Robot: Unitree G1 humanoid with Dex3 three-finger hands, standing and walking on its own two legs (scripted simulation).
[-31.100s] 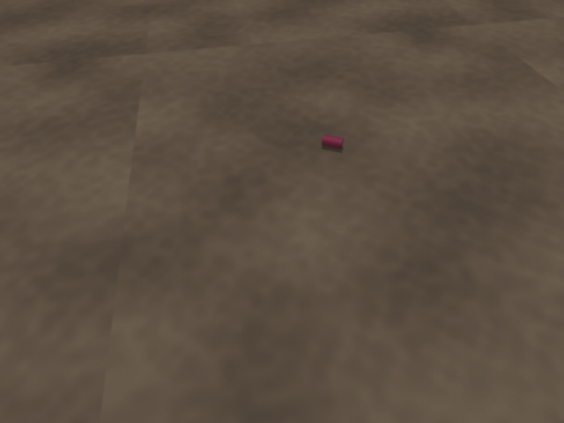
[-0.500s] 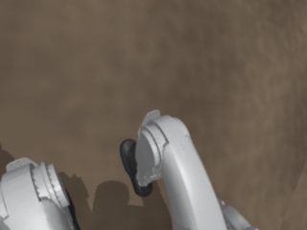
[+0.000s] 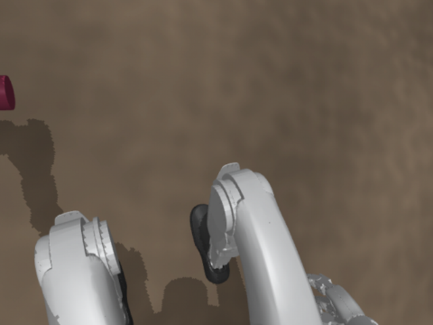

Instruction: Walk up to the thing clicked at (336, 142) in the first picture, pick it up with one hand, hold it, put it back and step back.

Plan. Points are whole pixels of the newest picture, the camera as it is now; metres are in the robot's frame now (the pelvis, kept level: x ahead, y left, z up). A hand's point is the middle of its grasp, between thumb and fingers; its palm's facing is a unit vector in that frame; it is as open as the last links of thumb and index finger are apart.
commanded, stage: lift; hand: left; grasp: from above
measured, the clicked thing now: out of the picture +0.54 +0.28 -0.21
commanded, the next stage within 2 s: hold in 1.72 s
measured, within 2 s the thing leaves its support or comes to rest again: neither
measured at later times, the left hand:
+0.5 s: hand out of the picture +0.48 +0.29 -0.07, palm faces -0.50 -0.05 -0.86, open 8.2 cm
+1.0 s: hand out of the picture +0.40 +0.28 +0.14, palm faces -0.45 -0.06 -0.89, open 8.1 cm
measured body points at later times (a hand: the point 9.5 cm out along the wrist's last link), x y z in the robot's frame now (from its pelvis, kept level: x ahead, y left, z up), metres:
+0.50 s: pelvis +0.00 +0.00 +0.05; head +0.23 +0.07 +0.43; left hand +0.50 +0.29 -0.02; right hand +0.06 -0.28 -0.05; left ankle +0.08 +0.11 -0.31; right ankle +0.14 -0.14 -0.31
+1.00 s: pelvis +0.01 +0.00 +0.21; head +0.16 +0.02 +0.63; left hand +0.41 +0.28 +0.19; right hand +0.15 -0.26 +0.08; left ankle +0.07 +0.11 -0.31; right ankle +0.13 -0.14 -0.31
